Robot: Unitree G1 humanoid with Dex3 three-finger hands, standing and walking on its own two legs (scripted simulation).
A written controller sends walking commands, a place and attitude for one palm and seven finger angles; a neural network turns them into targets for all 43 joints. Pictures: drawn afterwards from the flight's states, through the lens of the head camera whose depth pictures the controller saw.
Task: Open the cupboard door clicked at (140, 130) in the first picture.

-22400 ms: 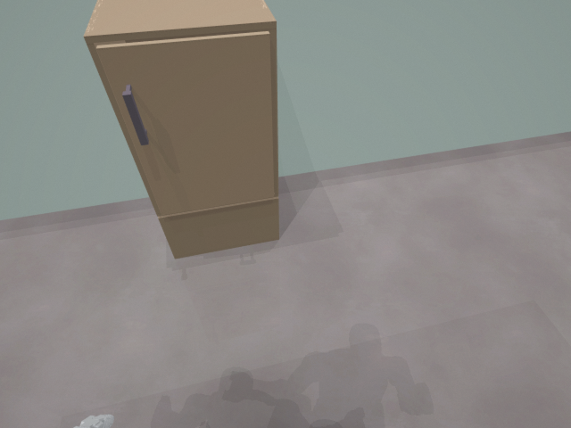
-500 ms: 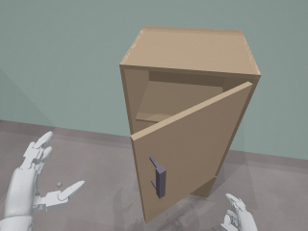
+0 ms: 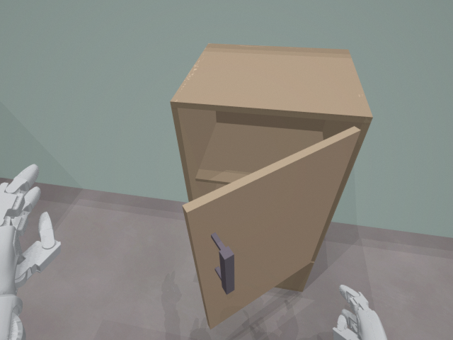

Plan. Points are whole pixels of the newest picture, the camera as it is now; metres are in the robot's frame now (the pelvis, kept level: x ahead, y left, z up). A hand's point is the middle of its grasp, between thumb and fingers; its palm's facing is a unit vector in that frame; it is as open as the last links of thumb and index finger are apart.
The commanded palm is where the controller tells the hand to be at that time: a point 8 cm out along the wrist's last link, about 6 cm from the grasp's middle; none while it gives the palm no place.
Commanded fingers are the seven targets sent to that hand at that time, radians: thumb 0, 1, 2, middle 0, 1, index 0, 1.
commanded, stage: draw the hand back to the body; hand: left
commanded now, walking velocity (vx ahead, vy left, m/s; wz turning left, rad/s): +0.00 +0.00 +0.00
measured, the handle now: (222, 264) +0.28 +0.05 -0.05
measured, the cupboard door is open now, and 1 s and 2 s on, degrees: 42 42 42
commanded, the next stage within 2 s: step back with the hand held close in 0.14 s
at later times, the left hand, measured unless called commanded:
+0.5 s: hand (51, 249) +0.18 +0.26 +0.16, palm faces +0.39 -0.79 -0.47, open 7.4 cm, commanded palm +0.12 +0.30 +0.18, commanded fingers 0.00 0.90 0.90 -0.20 -0.30 -0.20 -0.30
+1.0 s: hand out of the picture +0.10 +0.29 +0.16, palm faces +0.45 -0.75 -0.48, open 7.4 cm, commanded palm +0.04 +0.32 +0.18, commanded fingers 0.00 0.90 0.90 -0.20 -0.30 -0.20 -0.30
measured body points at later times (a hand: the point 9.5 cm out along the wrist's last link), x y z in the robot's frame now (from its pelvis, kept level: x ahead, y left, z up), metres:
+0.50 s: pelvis -0.02 +0.00 +0.00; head -0.02 -0.01 +0.45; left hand +0.15 +0.30 +0.18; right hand +0.16 -0.24 -0.08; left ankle -0.01 +0.12 -0.74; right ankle -0.01 -0.10 -0.74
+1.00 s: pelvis -0.10 +0.02 -0.02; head -0.08 +0.03 +0.43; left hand +0.07 +0.33 +0.18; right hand +0.08 -0.21 -0.09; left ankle -0.01 +0.12 -0.74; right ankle -0.01 -0.10 -0.74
